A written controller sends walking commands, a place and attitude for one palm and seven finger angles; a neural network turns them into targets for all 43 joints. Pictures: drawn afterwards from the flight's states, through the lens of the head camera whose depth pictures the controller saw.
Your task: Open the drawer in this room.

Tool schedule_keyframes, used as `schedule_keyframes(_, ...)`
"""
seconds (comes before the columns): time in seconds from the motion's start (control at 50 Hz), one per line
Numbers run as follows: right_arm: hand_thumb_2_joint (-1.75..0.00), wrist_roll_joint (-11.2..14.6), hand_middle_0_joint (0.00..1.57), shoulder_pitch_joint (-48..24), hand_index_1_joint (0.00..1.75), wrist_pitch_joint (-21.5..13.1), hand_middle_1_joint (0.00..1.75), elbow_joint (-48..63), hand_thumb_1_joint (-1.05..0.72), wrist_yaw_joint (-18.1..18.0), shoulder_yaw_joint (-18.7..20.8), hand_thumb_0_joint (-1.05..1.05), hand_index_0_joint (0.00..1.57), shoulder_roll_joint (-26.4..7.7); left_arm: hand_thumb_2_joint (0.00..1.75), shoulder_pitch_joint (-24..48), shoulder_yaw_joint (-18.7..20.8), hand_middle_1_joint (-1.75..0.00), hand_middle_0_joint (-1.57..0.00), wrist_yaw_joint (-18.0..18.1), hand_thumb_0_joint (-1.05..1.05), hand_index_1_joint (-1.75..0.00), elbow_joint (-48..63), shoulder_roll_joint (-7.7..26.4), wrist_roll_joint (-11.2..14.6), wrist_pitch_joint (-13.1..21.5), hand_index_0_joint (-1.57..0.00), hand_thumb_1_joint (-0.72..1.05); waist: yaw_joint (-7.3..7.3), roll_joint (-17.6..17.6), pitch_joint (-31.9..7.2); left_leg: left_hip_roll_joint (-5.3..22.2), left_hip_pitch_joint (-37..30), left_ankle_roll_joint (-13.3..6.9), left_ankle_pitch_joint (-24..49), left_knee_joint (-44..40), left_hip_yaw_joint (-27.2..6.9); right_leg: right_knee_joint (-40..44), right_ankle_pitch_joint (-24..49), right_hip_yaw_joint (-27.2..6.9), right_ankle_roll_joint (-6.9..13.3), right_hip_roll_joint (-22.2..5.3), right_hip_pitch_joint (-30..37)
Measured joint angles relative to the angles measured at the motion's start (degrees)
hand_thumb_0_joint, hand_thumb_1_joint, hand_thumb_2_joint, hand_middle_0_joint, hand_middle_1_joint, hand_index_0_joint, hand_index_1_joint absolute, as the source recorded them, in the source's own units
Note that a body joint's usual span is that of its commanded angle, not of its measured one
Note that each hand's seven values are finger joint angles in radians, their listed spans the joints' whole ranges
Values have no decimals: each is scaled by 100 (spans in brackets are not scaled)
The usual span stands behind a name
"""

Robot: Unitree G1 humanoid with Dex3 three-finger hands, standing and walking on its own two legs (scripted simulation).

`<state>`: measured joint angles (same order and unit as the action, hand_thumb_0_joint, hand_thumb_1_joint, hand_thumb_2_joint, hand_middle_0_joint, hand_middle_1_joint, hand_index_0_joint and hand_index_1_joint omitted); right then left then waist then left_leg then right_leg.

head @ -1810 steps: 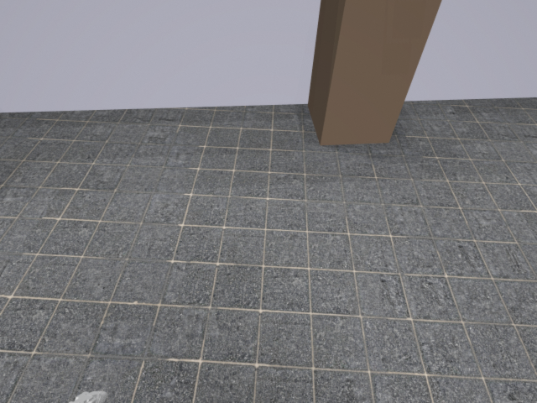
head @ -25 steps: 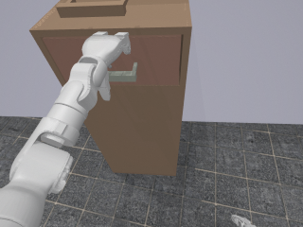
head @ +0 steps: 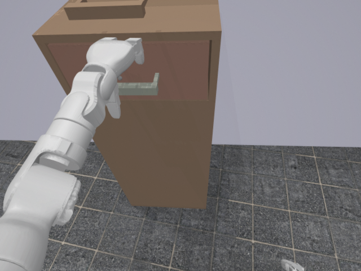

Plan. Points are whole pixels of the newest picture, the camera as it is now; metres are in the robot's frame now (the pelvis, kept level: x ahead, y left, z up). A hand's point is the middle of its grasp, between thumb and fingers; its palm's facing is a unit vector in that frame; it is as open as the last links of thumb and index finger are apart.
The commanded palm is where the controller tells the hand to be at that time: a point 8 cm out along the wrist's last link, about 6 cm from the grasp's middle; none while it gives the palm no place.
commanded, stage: move the hooked fingers above the handle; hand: left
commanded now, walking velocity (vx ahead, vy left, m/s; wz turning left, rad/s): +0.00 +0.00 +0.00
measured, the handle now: (131, 83) +0.53 +0.14 +0.14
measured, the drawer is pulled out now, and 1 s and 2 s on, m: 0.00 0.00 0.00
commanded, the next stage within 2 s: lower the fingers behind the handle in 0.40 s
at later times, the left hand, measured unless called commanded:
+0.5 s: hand (121, 74) +0.49 +0.14 +0.19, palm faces +0.04 +0.00 -1.00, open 13.8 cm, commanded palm +0.47 +0.15 +0.26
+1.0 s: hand (123, 75) +0.49 +0.14 +0.19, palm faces +0.05 +0.00 -1.00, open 13.8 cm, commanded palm +0.47 +0.15 +0.22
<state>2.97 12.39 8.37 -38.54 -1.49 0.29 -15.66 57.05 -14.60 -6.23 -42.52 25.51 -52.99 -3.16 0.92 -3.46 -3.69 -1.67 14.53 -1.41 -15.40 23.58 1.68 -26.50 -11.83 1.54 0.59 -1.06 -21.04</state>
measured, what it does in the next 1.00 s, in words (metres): stands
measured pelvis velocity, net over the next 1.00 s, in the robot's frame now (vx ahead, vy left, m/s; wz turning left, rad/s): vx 0.00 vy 0.00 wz -0.01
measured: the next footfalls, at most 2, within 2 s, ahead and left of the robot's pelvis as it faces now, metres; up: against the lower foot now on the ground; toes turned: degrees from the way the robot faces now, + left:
none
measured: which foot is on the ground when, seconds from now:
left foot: down 0.00-1.00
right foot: down 0.00-1.00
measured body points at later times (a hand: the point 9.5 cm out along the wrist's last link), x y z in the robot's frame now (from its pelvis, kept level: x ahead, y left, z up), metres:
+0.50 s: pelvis +0.01 +0.01 +0.00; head +0.04 -0.02 +0.45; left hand +0.48 +0.14 +0.25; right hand +0.09 -0.25 -0.14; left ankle -0.04 +0.10 -0.74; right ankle +0.01 -0.11 -0.74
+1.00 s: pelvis +0.00 +0.00 +0.00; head +0.03 -0.02 +0.44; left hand +0.48 +0.14 +0.24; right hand +0.10 -0.26 -0.14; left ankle -0.04 +0.10 -0.74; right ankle +0.01 -0.11 -0.74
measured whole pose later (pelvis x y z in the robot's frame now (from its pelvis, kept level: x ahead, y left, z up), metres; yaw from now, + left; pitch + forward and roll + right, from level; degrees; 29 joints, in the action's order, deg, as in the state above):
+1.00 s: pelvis +0.00 +0.00 +0.00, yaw -1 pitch +8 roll +1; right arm 3.0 14.0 10.1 -38.0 -1.8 -0.2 -15.1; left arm 60.9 -13.7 -3.1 -49.3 23.6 -55.9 -4.8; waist 1.9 -2.4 -5.6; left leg -1.5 18.4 -1.4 -16.9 26.9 2.2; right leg -29.3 -12.8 1.0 0.6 -0.9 -24.9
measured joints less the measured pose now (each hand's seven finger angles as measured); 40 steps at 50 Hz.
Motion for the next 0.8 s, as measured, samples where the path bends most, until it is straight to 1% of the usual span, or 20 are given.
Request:
schedule_keyframes(0.08, -90, -13, 20, 3, 30, -44, 30, 22, -91, -18, -15, 1, 19, 25, 31, 238, 93, -121, -32, 67, 0, -120, -333, 22, -49, 14, -32, -49, 59, 12, -23, -2, 63, -6, 12, 1, 20, 5, 22, -20, -7, 0, -67)
schedule_keyframes(0.16, -90, -11, 20, 87, 30, -29, 30, 27, -91, -28, -30, 1, 20, 36, 31, 395, 173, -122, -33, 24, 0, -120, -531, 60, -95, -4, -32, -49, 98, 22, -47, -1, 108, -14, 7, 0, 48, 4, 27, -48, -15, 5, -123)
schedule_keyframes(0.32, -90, -10, 20, 304, 30, 71, 30, -2, -91, 3, 6, 1, 20, 20, 31, 219, 222, -124, -34, -47, 0, -120, -295, 71, -108, 62, -33, -49, 61, 9, -71, -1, 110, -36, -45, 34, 91, -22, -4, -92, -34, 10, -136)
schedule_keyframes(0.44, -90, -30, 20, 343, 30, 53, 30, -32, -91, 62, 59, 1, 19, 40, 31, 114, 82, -123, -32, -3, 0, -120, -94, -13, -70, 54, -33, -49, 18, 8, -88, -13, 124, -45, -71, 64, 73, -34, -30, -76, -44, -4, -134)
schedule_keyframes(0.62, -90, -24, 20, 157, 30, 39, 30, -38, -91, 80, 10, 1, 19, 86, 31, 265, 26, -125, -35, 153, 0, -120, -312, -200, -134, -116, -32, -49, 4, 17, -126, -32, 150, -52, -89, 91, 57, -73, -59, -63, -55, -26, -158)
schedule_keyframes(0.8, -90, -21, 20, 77, 30, 117, 30, 31, -91, 66, -31, 1, 20, 103, 31, 390, 16, -125, -36, 230, 0, -124, -512, -289, -233, -220, -32, -49, 9, 67, -187, -27, 268, -36, -112, 189, 47, -179, -91, -50, -36, -25, -278)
